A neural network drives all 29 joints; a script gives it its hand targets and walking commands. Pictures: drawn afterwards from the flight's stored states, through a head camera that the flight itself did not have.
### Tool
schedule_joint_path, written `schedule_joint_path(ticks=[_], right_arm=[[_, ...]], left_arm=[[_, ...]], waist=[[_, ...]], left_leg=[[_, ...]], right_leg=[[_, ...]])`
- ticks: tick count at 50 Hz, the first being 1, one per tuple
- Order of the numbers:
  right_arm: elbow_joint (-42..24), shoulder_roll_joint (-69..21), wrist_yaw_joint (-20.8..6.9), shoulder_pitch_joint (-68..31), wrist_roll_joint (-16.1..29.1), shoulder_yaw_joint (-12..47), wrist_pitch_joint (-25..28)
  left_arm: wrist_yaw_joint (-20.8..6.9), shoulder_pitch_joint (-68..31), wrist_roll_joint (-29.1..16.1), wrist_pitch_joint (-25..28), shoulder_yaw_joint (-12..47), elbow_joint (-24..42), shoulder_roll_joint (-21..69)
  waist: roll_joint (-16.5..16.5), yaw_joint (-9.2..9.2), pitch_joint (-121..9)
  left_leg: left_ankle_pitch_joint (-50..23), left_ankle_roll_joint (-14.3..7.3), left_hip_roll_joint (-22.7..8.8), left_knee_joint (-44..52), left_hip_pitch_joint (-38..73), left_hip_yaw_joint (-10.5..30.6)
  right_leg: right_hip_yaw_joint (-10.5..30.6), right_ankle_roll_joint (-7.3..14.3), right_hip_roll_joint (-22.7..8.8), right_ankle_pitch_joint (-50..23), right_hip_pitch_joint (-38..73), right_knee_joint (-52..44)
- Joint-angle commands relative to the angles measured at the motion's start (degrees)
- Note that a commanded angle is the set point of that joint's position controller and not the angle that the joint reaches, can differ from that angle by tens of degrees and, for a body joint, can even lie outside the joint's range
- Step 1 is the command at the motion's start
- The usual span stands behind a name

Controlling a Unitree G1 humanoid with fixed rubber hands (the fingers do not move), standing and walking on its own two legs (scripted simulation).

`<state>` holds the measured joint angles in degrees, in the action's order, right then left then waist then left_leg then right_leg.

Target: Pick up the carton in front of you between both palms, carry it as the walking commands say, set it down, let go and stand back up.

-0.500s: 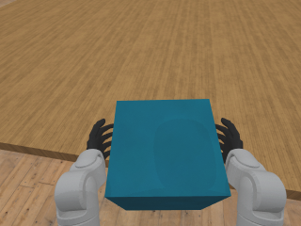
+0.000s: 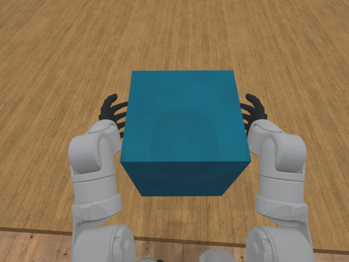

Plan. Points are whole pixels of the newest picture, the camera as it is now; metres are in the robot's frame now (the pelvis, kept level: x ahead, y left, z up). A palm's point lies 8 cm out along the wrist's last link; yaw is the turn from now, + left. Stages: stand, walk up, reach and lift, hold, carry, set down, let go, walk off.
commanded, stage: carry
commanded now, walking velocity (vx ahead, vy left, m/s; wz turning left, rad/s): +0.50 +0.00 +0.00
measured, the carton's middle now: (182, 140) +0.37 -0.02 +0.05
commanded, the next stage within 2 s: none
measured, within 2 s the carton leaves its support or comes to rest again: neither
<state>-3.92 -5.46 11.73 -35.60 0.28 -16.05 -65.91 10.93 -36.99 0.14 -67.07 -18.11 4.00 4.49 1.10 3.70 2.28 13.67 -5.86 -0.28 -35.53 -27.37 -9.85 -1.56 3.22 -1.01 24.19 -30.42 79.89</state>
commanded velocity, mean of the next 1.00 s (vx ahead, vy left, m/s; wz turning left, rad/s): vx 0.50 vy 0.00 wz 0.00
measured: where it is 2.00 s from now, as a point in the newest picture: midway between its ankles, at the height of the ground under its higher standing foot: (170, 80)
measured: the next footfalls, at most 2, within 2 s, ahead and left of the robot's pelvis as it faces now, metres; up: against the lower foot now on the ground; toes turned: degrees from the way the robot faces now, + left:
right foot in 0.34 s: +0.49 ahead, -0.11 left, +0.13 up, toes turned -4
left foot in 0.84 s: +0.81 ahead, +0.03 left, +0.13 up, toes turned +8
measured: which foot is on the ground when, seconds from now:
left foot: down 0.00-0.34, up 0.36-0.82, down 0.84-1.00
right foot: up 0.00-0.32, down 0.34-0.84, up 0.86-1.00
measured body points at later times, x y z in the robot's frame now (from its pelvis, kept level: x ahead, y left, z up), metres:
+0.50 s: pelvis +0.37 -0.06 +0.09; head +0.46 -0.04 +0.53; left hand +0.72 +0.15 +0.18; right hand +0.76 -0.16 +0.19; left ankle +0.26 +0.05 -0.45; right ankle +0.45 -0.11 -0.60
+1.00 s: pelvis +0.71 -0.02 +0.13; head +0.73 -0.03 +0.58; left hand +1.09 +0.10 +0.29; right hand +1.07 -0.20 +0.29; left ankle +0.77 +0.03 -0.60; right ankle +0.62 -0.13 -0.50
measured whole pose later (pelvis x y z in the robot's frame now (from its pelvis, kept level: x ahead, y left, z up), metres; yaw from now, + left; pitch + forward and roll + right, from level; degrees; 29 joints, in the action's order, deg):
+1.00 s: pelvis +0.71 -0.02 +0.13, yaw +0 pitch +4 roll +0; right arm 0.3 -4.1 12.9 -42.6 -0.1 -18.3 -73.6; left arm 11.0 -42.5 2.4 -73.7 -22.2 1.0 5.2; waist -0.2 4.5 -2.6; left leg 10.0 -7.0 2.4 -27.9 -22.3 -9.9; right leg -1.1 2.4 0.3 20.5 -28.0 70.3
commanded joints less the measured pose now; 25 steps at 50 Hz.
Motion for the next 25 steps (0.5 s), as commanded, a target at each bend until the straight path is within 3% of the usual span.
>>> schedule_joint_path(ticks=[1, 4, 5, 8, 10, 11, 12, 13, 14, 15, 16, 17, 18, 19, 20, 22, 24, 25], right_arm=[[-11.7, -45.6, -4.2, -43.3, 17.2, 37.0, 3.2], [-13.7, -44.5, -4.5, -40.6, 16.9, 37.8, 4.3], [-14.4, -43.6, -4.4, -39.1, 16.8, 38.0, 4.4], [-15.4, -40.4, -3.8, -34.9, 16.2, 38.2, 4.0], [-16.3, -39.4, -3.7, -33.7, 16.7, 38.9, 3.3], [-16.2, -39.0, -3.7, -33.2, 17.1, 39.2, 2.9], [-15.8, -39.0, -3.9, -32.7, 17.4, 39.1, 2.6], [-15.7, -38.8, -4.0, -32.9, 17.2, 38.9, 2.3], [-15.4, -38.3, -4.1, -32.5, 16.8, 38.8, 1.9], [-15.0, -38.2, -4.1, -32.1, 16.4, 38.5, 1.5], [-14.8, -38.2, -4.1, -31.5, 15.6, 37.9, 1.4], [-15.3, -37.9, -3.9, -32.8, 14.7, 37.4, 1.6], [-15.8, -39.2, -3.9, -30.1, 12.6, 36.6, 1.8], [-13.7, -36.6, -3.4, -29.5, 10.9, 34.2, 1.6], [-13.2, -36.7, -3.0, -28.1, 9.5, 33.0, 1.8], [-13.3, -37.4, -2.7, -29.3, 6.5, 30.3, 2.3], [-12.3, -37.5, -2.4, -29.6, 4.3, 29.1, 2.7], [-12.4, -36.8, -2.4, -29.3, 3.6, 29.2, 2.9]], left_arm=[[-0.5, -35.9, -9.2, 3.6, 33.8, 5.5, 45.2], [-0.3, -33.4, -8.3, 5.1, 34.9, 7.7, 44.2], [-0.2, -32.2, -7.7, 5.4, 35.3, 8.8, 43.2], [0.0, -29.9, -7.7, 5.1, 36.0, 12.5, 40.0], [0.0, -28.7, -7.5, 4.4, 35.9, 13.2, 37.8], [0.0, -27.8, -7.4, 4.1, 35.6, 13.3, 36.8], [0.1, -27.4, -7.4, 3.6, 35.6, 13.0, 36.1], [0.1, -27.3, -7.3, 3.1, 35.8, 12.6, 35.9], [0.0, -26.4, -7.6, 2.8, 36.4, 11.6, 36.2], [-0.2, -25.9, -8.5, 2.5, 37.0, 11.5, 36.9], [-0.6, -25.9, -9.5, 2.5, 37.8, 11.9, 37.9], [-1.1, -27.0, -10.2, 2.8, 38.6, 13.5, 39.2], [-1.5, -28.3, -10.8, 3.2, 39.5, 13.7, 39.0], [-2.0, -28.1, -13.2, 3.1, 41.8, 11.8, 41.6], [-2.6, -31.0, -15.9, 3.5, 43.8, 13.9, 43.4], [-4.1, -37.1, -20.2, 4.1, 46.9, 16.3, 48.2], [-4.9, -39.8, -22.3, 4.6, 48.2, 16.5, 50.1], [-5.1, -40.1, -22.7, 4.7, 48.6, 16.2, 50.3]], waist=[[-5.9, 0.05, -34.1], [-6.0, 0.44, -33.7], [-8.5, 1.70, -33.5], [-7.9, 5.02, -30.6], [-4.7, 3.43, -26.1], [-5.7, 2.97, -23.7], [-3.3, 0.33, -22.0], [-3.0, -0.27, -20.4], [-7.7, -2.70, -22.8], [-13.1, -6.27, -28.4], [-16.5, -13.20, -35.1], [-9.8, -17.78, -40.0], [14.3, -12.37, -43.7], [16.4, -10.87, -51.5], [9.9, -10.42, -48.6], [3.0, -9.07, -39.4], [1.6, -8.82, -35.2], [0.7, -9.61, -34.1]], left_leg=[[-19.7, -7.6, -17.1, 9.8, 39.8, 25.6], [-22.3, -7.8, -16.2, 8.3, 43.4, 23.0], [-24.8, -9.1, -16.4, 8.3, 45.6, 22.7], [-29.6, -11.6, -20.1, 8.0, 56.6, 26.9], [-27.3, -8.8, -17.4, 11.0, 53.7, 23.9], [-26.6, -7.7, -16.1, 13.5, 51.5, 21.3], [-27.4, -6.0, -13.6, 18.1, 41.1, 15.0], [-38.7, -5.4, -10.7, 20.7, 30.4, 9.0], [-62.6, -4.8, -8.8, 18.5, 23.0, 3.9], [-80.1, -4.0, -9.1, 10.9, 22.1, 3.6], [-87.1, -2.6, -9.4, -2.2, 22.5, 2.3], [-72.5, -0.1, -7.1, -21.8, 16.3, 3.6], [-1.4, 4.7, 6.5, -47.3, -1.2, 6.2], [2.7, 3.5, 9.7, -62.7, -3.4, 18.6], [2.6, 2.6, 8.1, -67.2, -7.4, 21.0], [5.8, 1.7, 3.4, -65.7, -15.7, 17.8], [8.4, 0.8, 1.4, -62.3, -20.0, 16.3], [10.4, 0.4, 0.8, -60.6, -23.1, 15.1]], right_leg=[[1.1, 0.9, -1.7, -2.2, -19.1, 6.5], [-0.5, 1.0, -2.3, -2.6, -27.1, 6.0], [-2.0, 1.4, -1.6, -1.2, -31.5, 10.1], [-1.6, 2.9, -3.3, 8.1, -52.7, 28.3], [-1.7, 3.4, -4.7, 12.2, -54.9, 23.4], [-3.3, 3.4, -4.9, 12.0, -54.3, 21.0], [-4.9, 3.6, -5.7, 9.3, -42.2, 6.0], [-9.7, 3.9, -3.4, 2.0, -26.8, -6.3], [-14.3, 4.9, 0.9, -3.9, -10.3, -13.5], [-16.2, 5.1, 5.6, -7.5, 2.5, -16.6], [-16.3, 4.6, 8.0, -12.4, 16.5, -23.5], [-6.6, 6.1, 7.4, -10.8, 29.8, -34.3], [33.7, 15.1, -13.1, -25.9, 39.5, -49.2], [46.6, 18.8, -16.2, -39.3, 43.7, -51.8], [41.6, 18.4, -15.2, -41.1, 43.7, -47.6], [33.3, 14.3, -13.9, -31.5, 37.5, -47.0], [27.7, 12.6, -12.2, -27.3, 36.6, -48.9], [26.2, 12.1, -12.7, -27.0, 38.5, -49.4]])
